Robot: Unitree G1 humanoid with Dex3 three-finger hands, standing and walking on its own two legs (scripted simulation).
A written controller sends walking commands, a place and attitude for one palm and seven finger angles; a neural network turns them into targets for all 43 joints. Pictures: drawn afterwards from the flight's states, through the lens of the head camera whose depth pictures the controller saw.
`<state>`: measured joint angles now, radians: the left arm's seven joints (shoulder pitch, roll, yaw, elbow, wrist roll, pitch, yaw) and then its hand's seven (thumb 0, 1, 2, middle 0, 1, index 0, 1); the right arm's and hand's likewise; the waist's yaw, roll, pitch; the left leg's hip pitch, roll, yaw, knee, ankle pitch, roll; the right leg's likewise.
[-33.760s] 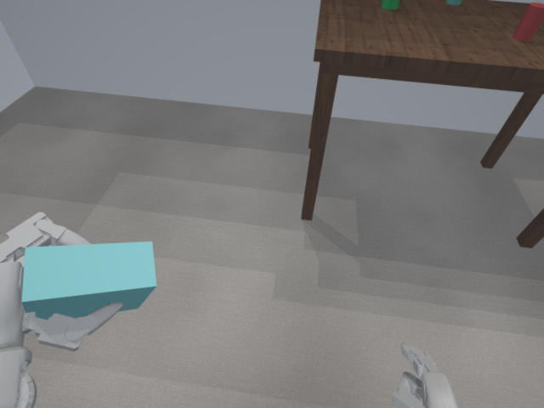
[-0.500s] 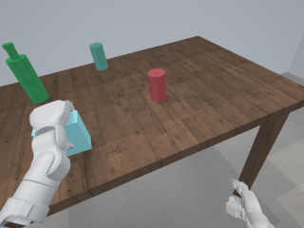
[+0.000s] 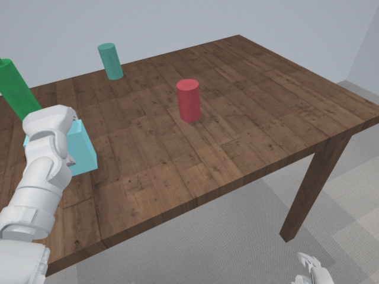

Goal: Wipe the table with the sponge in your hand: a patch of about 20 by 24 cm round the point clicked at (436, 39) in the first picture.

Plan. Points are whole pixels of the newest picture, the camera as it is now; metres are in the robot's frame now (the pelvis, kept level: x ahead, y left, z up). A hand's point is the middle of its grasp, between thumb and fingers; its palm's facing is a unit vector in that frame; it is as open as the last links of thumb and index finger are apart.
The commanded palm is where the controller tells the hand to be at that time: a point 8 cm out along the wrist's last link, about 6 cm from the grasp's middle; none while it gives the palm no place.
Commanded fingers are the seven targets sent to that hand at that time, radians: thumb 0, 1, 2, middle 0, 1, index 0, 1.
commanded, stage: wipe forward along the middle lane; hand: left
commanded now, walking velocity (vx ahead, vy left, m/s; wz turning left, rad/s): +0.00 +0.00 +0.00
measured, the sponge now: (67, 157) +0.35 +0.31 +0.11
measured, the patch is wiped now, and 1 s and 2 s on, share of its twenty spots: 0.95 0.95 0.95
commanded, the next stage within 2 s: slide back across to the first lane in 0.32 s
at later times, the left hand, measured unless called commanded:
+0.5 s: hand (58, 130) +0.40 +0.34 +0.15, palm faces -0.03 -0.03 -1.00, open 9.5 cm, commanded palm +0.36 +0.34 +0.19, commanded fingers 0.00 0.10 1.30 -1.20 -1.60 -1.20 -1.60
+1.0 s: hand (22, 142) +0.35 +0.40 +0.16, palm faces -0.02 -0.03 -1.00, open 9.5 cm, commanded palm +0.32 +0.39 +0.21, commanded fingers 0.00 0.10 1.30 -1.20 -1.60 -1.20 -1.60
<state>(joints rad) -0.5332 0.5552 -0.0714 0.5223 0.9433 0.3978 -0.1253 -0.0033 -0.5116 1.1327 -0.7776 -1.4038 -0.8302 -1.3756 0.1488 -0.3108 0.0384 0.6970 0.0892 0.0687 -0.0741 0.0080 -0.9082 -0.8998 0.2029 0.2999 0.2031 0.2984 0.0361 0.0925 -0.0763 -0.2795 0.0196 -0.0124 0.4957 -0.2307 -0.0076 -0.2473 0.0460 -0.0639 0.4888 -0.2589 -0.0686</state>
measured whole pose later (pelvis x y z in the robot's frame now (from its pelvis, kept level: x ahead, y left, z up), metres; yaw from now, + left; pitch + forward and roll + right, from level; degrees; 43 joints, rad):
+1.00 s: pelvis +0.02 +0.04 +0.00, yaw +1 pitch +2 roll -1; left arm -0.49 0.64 -0.01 0.43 0.94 0.34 -0.17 -0.01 -0.50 1.13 -0.76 -1.43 -0.81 -1.41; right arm 0.11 -0.29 0.05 0.62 0.09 0.08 -0.06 0.01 -0.91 -0.90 0.20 0.30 0.20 0.30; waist 0.07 0.07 -0.06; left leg -0.28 -0.03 -0.02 0.48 -0.24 0.04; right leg -0.21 0.00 -0.07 0.42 -0.25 -0.01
